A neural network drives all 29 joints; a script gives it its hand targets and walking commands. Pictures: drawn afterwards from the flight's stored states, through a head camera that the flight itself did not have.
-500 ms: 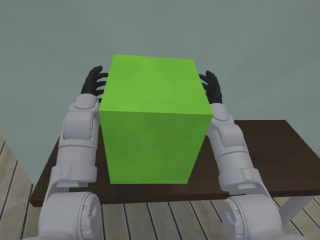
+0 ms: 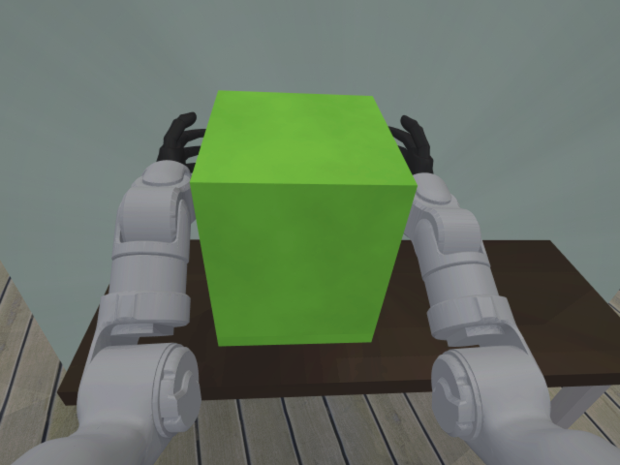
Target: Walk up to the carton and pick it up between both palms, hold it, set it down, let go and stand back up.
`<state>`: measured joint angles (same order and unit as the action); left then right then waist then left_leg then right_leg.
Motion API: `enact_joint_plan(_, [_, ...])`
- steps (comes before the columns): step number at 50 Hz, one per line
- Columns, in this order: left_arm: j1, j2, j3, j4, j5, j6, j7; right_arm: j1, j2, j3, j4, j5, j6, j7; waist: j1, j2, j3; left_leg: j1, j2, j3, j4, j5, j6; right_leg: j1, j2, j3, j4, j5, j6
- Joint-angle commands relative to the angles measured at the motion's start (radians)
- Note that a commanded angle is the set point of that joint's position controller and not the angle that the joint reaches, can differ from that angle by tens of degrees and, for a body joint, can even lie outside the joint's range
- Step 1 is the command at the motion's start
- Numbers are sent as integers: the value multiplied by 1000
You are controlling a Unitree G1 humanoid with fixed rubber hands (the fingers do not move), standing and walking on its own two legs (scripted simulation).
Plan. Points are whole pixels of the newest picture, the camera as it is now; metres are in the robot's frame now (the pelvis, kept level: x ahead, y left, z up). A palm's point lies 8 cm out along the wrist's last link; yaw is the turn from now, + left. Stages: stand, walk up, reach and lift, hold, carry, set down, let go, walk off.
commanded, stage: reach and lift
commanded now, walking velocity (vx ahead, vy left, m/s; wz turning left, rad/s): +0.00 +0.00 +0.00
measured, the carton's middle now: (296, 219) +0.38 +0.02 +0.19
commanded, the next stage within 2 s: hold in 0.64 s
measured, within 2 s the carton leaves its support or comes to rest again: neither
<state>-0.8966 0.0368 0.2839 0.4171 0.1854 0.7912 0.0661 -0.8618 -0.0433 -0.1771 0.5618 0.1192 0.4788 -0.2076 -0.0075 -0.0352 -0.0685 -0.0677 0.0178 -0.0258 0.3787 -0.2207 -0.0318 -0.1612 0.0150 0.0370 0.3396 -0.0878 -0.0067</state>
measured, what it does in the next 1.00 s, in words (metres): stands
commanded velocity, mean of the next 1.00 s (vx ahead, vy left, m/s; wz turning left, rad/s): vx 0.00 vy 0.00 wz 0.00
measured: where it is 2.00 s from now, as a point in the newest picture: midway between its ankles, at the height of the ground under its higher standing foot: outside the picture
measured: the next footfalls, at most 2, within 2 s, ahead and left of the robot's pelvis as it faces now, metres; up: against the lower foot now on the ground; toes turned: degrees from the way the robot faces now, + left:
none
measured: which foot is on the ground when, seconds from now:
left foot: down 0.00-1.00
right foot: down 0.00-1.00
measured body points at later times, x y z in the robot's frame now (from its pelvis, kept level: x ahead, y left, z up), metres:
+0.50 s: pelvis +0.00 +0.00 +0.00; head -0.07 +0.01 +0.44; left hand +0.39 +0.17 +0.28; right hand +0.40 -0.13 +0.29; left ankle +0.00 +0.14 -0.74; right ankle +0.07 -0.12 -0.74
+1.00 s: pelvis +0.00 +0.00 +0.00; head -0.10 +0.00 +0.44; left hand +0.37 +0.16 +0.30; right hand +0.38 -0.13 +0.31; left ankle +0.00 +0.14 -0.74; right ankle +0.07 -0.12 -0.74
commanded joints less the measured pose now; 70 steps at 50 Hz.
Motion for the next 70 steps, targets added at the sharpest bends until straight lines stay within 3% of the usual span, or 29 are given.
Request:
enact_joint_plan(1, [-872, -626, -420, -159, -131, -76, -151, -1114, 670, 450, -252, 225, -16, 81, -114, 45, -480, -144, -94, -9, -52, 155, 37, 427, 38, -39, -32, 165, 30])
enact_joint_plan(5, [-926, -592, -365, -101, -127, -77, -154, -1128, 684, 416, -162, 209, 12, 87, -101, 21, -414, -201, -90, -7, -84, 41, 57, 389, 30, -33, -41, 74, 28])
enact_joint_plan(11, [-968, -566, -295, -5, -100, -74, -163, -1109, 673, 343, 8, 182, 37, 117, -91, 38, -348, -264, -80, -4, -125, -67, 65, 350, 28, -36, -44, -34, 14])
enact_joint_plan(17, [-972, -587, -307, -35, -114, -67, -163, -1115, 669, 363, 1, 225, 42, 118, -97, 53, -417, -235, -80, -9, -103, 51, 41, 400, 40, -30, -34, 82, 13])
enact_joint_plan(19, [-978, -597, -333, -68, -134, -63, -161, -1127, 667, 382, -44, 242, 46, 111, -107, 58, -466, -214, -80, -11, -86, 110, 32, 423, 44, -29, -26, 138, 16])
enact_joint_plan(21, [-978, -595, -344, -97, -141, -60, -158, -1147, 677, 412, -84, 265, 48, 106, -95, 54, -498, -199, -86, -12, -67, 160, 31, 442, 49, -25, -21, 178, 18])
enact_joint_plan(27, [-977, -626, -419, -201, -189, -46, -146, -1138, 671, 454, -202, 318, 70, 80, -126, 81, -582, -140, -87, -19, -17, 287, 4, 465, 61, -18, -7, 285, 26])
enact_joint_plan(31, [-958, -621, -393, -120, -193, -25, -153, -1162, 642, 413, -188, 301, 93, 70, -145, 63, -499, -187, -82, -19, -41, 182, 12, 428, 58, -15, -20, 213, 22])
enact_joint_plan(43, [-1023, -577, -278, -10, -144, -6, -171, -1160, 624, 322, 32, 259, 136, 116, -127, 68, -322, -337, -56, -26, -139, -106, 48, 364, 58, -28, -16, 12, 5])
enact_joint_plan(47, [-1050, -572, -284, -49, -162, -12, -168, -1154, 641, 342, 31, 274, 139, 125, -124, 56, -364, -329, -60, -27, -136, -77, 46, 383, 59, -29, -7, 48, 7])
enact_joint_plan(53, [-1050, -583, -319, -106, -194, -14, -159, -1177, 661, 391, -63, 308, 143, 112, -125, 26, -444, -288, -67, -30, -100, 29, 39, 412, 61, -20, -5, 135, 14])
enact_joint_plan(57, [-1047, -563, -297, -88, -197, -9, -155, -1185, 667, 398, -60, 310, 158, 105, -118, 6, -429, -292, -72, -30, -102, 5, 51, 397, 57, -13, -13, 115, 19])
enact_joint_plan(62, [-1065, -581, -321, -118, -218, -11, -151, -1196, 671, 399, -93, 320, 160, 99, -129, 16, -469, -285, -72, -33, -92, 32, 44, 409, 58, -10, -5, 148, 19])
enact_joint_plan(70, [-1064, -594, -319, -92, -199, -2, -152, -1190, 653, 374, -47, 317, 166, 106, -128, 59, -415, -309, -64, -35, -108, -4, 35, 392, 62, -17, -3, 115, 15])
